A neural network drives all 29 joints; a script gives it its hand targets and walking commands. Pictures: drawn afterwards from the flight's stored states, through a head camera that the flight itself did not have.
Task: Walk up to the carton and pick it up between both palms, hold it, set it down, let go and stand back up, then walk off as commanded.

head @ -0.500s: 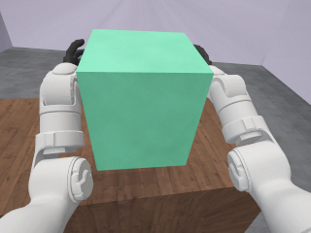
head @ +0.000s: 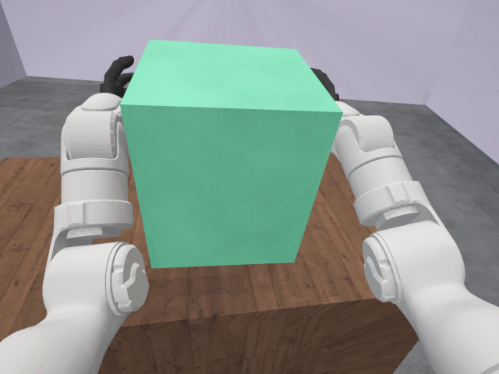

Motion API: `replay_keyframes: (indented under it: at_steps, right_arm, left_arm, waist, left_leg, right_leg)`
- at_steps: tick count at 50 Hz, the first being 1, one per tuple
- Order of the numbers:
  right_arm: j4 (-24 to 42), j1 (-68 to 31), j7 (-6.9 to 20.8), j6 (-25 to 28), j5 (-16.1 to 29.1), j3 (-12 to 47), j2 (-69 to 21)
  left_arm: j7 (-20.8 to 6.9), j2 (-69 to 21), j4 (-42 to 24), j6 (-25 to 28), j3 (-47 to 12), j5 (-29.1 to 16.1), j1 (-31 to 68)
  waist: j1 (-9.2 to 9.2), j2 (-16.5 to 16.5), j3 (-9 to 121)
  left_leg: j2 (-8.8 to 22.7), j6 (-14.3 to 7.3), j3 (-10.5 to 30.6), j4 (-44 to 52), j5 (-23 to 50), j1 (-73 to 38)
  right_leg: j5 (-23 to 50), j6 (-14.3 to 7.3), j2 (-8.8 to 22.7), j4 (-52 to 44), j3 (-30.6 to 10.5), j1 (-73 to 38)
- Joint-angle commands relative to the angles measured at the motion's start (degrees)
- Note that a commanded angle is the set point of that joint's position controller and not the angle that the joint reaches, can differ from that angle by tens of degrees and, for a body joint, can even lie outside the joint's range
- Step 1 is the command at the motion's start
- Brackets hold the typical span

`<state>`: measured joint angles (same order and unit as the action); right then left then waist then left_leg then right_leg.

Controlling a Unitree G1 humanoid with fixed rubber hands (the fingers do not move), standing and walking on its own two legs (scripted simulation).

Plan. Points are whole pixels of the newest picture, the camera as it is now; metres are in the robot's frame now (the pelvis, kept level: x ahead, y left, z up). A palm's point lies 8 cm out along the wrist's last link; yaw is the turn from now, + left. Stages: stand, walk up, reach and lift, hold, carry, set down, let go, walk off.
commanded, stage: hold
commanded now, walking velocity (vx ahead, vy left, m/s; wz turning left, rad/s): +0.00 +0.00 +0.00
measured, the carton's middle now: (225, 156) +0.34 +0.01 +0.25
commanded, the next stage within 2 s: none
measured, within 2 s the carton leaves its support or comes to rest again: neither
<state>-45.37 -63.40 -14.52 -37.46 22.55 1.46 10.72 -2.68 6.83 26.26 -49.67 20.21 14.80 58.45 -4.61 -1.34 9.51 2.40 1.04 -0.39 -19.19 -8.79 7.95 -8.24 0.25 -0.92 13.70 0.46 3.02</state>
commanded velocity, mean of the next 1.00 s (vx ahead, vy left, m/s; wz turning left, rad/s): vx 0.00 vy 0.00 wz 0.00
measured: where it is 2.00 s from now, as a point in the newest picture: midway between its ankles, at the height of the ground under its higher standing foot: outside the picture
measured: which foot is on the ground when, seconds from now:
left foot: down 0.00-1.00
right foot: down 0.00-1.00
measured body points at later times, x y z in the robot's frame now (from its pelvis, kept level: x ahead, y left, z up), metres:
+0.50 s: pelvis +0.00 +0.00 +0.00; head -0.08 +0.03 +0.44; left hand +0.40 +0.16 +0.30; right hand +0.39 -0.14 +0.30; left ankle +0.02 +0.13 -0.75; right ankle -0.01 -0.12 -0.75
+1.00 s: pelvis +0.00 +0.00 +0.00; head -0.08 +0.03 +0.44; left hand +0.40 +0.17 +0.31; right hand +0.39 -0.14 +0.30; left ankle +0.02 +0.13 -0.75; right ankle -0.01 -0.12 -0.75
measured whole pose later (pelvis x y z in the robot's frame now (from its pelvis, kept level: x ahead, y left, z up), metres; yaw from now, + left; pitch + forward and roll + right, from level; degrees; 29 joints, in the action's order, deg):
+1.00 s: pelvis +0.00 +0.00 +0.00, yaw +0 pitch -2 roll -1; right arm -44.8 -63.1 -14.8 -37.8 23.5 2.2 11.1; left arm -2.8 6.8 25.9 -49.5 19.8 14.8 58.0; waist -4.8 -1.4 9.6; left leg 2.2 0.9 -0.4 -19.5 -9.2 8.0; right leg -8.3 0.5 -0.8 13.3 0.3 2.8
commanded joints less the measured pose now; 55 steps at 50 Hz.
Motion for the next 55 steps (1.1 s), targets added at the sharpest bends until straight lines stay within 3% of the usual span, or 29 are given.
replay_keyframes:
  at_steps: [1, 9, 18, 25, 32, 39, 55]
  right_arm:
    - [17.58, -43.09, 6.96, 2.37, 8.96, 9.68, -33.08]
    - [19.31, -41.21, 6.86, 2.29, 10.35, 10.87, -31.62]
    - [19.81, -41.02, 7.7, 2.35, 10.79, 11.53, -32.05]
    - [19.0, -40.49, 7.49, 2.09, 9.9, 11.08, -32.78]
    - [19.94, -42.14, 7.24, 2.29, 9.5, 10.55, -32.83]
    - [16.63, -42.68, 7.26, 2.1, 8.5, 9.59, -32.95]
    - [18.05, -40.56, 7.21, 2.09, 10.1, 10.37, -31.47]
  left_arm:
    - [-8.48, -31.65, -3.36, 3.22, -18.42, -10.36, 35.07]
    - [-8.24, -33.5, -6.5, 2.84, -20.05, -10.26, 33.03]
    - [-7.35, -34.08, -9.59, 2.5, -20.98, -10.83, 33.99]
    - [-7.73, -32.53, -7.74, 2.35, -20.08, -10.4, 33.34]
    - [-7.99, -32.78, -6.69, 2.52, -20.39, -10.48, 33.94]
    - [-8.44, -31.69, -3.69, 2.8, -18.58, -9.85, 35.19]
    - [-7.94, -33.4, -6.62, 2.58, -19.97, -10.28, 33.31]
  waist:
    - [-0.68, 2.69, 15.84]
    - [-1.01, 4.48, 16.84]
    - [-0.46, 4.61, 16.66]
    - [-0.38, 3.05, 15.21]
    - [-0.86, 3.54, 16.27]
    - [-0.52, 2.59, 13.91]
    - [-1.09, 4.39, 15.65]
  left_leg:
    - [-4.25, 0.99, -0.16, 0.51, 8.28, -6.24]
    - [-4.05, 2.49, 0.22, -0.32, 14.32, -7.76]
    - [-3.73, 2.78, 0.47, -0.1, 14.76, -8.21]
    - [-4.07, 1.95, 0.01, 0.24, 11.35, -7.35]
    - [-4.13, 1.63, 0.04, 0.16, 10.15, -7.1]
    - [-4.05, 1.01, -0.16, 1.25, 6.48, -5.51]
    - [-3.9, 2.48, 0.37, 0.04, 13.14, -7.44]
  right_leg:
    - [9.51, 1.57, -2.62, -1.0, -1.97, -2.58]
    - [13.57, 1.16, -3.64, -0.15, -1.55, -4.44]
    - [12.16, 0.96, -3.97, -0.07, -1.22, -3.65]
    - [10.96, 1.47, -3.24, -0.63, -1.53, -3.49]
    - [10.87, 1.55, -2.83, -0.72, -1.71, -2.98]
    - [7.07, 1.51, -2.71, -1.31, -1.66, -1.95]
    - [12.02, 1.12, -3.47, -0.47, -1.53, -3.49]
